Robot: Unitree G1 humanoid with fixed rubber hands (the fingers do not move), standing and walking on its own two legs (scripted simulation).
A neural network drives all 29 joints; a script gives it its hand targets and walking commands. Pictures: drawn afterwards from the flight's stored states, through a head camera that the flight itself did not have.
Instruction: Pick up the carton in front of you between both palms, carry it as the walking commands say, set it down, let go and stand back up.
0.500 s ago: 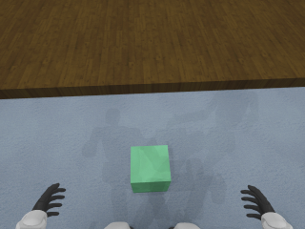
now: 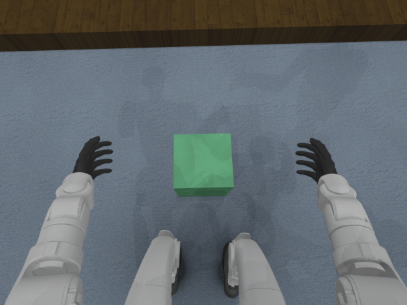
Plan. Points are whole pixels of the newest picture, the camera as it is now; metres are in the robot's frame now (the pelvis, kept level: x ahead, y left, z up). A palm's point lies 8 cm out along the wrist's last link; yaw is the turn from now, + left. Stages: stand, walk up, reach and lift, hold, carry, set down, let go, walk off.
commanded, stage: reach and lift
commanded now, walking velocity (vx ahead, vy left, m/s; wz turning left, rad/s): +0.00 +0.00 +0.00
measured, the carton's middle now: (202, 167) +0.47 +0.01 -0.57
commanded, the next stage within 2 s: none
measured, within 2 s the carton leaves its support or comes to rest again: neither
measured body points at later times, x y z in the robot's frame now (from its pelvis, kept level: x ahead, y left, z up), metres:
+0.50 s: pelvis -0.04 +0.00 -0.06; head +0.28 +0.00 +0.26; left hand +0.49 +0.20 -0.17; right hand +0.51 -0.18 -0.17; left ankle +0.04 +0.12 -0.66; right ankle +0.04 -0.12 -0.66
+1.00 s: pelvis -0.06 +0.00 -0.25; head +0.29 +0.00 +0.02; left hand +0.47 +0.21 -0.41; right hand +0.49 -0.18 -0.41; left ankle +0.04 +0.13 -0.66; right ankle +0.04 -0.12 -0.66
